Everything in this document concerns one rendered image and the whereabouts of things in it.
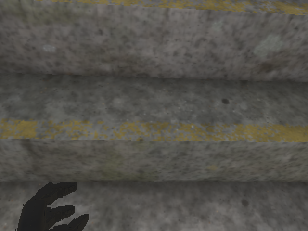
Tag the robot left hand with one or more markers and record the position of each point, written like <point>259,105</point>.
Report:
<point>36,216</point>

